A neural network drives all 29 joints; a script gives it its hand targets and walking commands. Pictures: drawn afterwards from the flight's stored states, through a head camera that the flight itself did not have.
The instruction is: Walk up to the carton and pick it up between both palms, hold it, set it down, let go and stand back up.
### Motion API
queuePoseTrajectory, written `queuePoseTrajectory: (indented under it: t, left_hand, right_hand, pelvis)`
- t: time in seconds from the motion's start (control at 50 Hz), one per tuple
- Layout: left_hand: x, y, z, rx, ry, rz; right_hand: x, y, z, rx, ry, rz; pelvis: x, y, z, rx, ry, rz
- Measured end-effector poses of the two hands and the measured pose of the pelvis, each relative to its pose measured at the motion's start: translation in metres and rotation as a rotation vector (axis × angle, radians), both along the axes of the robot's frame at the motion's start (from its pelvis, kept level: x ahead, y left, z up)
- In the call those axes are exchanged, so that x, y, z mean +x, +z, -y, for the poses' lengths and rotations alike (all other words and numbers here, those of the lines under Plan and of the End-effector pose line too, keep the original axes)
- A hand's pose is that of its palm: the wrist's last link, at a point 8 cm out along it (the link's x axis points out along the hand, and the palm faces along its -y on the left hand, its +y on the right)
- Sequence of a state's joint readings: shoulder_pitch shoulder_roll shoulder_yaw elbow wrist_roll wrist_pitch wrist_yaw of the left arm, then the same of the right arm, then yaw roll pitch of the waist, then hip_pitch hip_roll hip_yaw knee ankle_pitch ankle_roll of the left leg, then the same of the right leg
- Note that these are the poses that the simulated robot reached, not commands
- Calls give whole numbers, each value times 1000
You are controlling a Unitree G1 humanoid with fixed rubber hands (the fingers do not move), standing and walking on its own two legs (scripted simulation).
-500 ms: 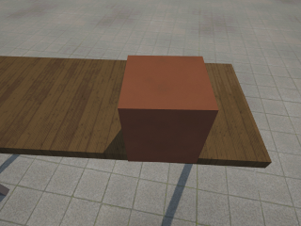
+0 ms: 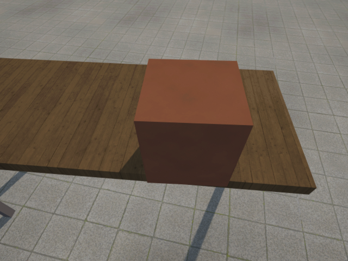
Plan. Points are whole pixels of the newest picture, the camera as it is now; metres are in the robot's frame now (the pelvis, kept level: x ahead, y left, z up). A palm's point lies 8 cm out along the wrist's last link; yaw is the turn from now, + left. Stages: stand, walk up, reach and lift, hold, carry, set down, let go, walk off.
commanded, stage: walk up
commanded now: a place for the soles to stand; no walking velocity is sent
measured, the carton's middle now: (189, 125) +0.43 -0.03 +0.06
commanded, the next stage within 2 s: reach and lift in 0.94 s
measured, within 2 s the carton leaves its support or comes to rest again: neither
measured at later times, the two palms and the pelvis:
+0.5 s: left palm out of the picture +0.00 +0.26 -0.13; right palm out of the picture +0.04 -0.26 -0.13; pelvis -0.01 +0.00 +0.00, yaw +2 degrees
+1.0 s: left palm out of the picture +0.04 +0.27 -0.14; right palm out of the picture +0.08 -0.26 -0.13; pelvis -0.01 +0.00 -0.01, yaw +2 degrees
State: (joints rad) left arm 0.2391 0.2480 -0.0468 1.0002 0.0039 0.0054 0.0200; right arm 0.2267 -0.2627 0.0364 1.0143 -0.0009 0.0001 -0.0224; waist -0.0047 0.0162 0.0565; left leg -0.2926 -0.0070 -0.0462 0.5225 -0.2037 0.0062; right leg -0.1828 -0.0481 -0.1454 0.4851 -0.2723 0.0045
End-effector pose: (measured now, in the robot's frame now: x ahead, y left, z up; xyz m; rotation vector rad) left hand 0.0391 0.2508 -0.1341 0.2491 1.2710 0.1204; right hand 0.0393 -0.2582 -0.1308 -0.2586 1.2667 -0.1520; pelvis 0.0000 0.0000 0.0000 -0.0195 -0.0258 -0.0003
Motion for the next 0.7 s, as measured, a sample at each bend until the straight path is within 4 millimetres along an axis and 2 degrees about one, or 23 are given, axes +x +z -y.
queuePoseTrajectory:
  t: [0.18,0.32,0.48,0.58,0.7]
  left_hand:
    - [-7,-1,-15,14,16,3]
    - [-20,-2,-16,8,27,-14]
    - [-37,1,-14,20,44,-43]
    - [-35,0,-10,20,53,-37]
    - [-24,-2,-9,5,52,-12]
  right_hand:
    - [-8,3,-2,-12,10,-3]
    - [-9,6,-1,-16,10,-4]
    - [0,3,-1,-2,33,14]
    - [9,2,-1,5,47,31]
    - [13,3,0,-8,62,27]
  pelvis:
    - [-7,-1,-4,-3,13,3]
    - [-11,0,-5,-2,21,-6]
    - [-8,0,-1,1,30,-8]
    - [-6,-1,1,-2,34,-5]
    - [-5,-3,0,-6,43,-2]
